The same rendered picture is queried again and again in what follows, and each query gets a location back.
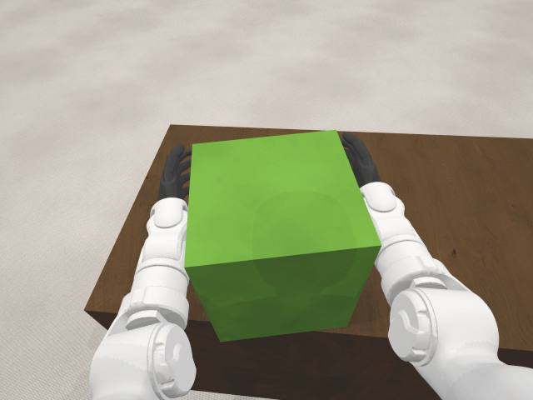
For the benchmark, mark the robot left hand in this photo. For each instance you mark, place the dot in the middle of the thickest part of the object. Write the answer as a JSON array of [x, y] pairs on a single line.
[[172, 181]]

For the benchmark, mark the robot right hand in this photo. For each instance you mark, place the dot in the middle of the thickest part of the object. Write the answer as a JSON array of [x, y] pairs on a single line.
[[362, 165]]

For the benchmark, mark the robot left upper arm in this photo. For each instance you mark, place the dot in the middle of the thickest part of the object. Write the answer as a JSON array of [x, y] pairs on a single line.
[[147, 363]]

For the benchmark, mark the right robot forearm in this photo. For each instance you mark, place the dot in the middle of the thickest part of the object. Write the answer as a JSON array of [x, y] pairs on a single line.
[[403, 261]]

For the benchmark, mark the pedestal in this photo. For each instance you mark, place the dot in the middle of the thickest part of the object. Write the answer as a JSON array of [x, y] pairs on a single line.
[[470, 200]]

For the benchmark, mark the robot right upper arm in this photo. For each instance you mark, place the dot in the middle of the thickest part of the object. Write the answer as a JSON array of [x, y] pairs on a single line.
[[451, 339]]

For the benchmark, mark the carton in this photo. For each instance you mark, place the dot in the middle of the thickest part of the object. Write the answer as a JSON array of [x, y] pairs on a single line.
[[279, 238]]

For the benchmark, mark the left robot forearm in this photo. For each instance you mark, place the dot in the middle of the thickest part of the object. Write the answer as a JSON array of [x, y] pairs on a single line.
[[159, 289]]

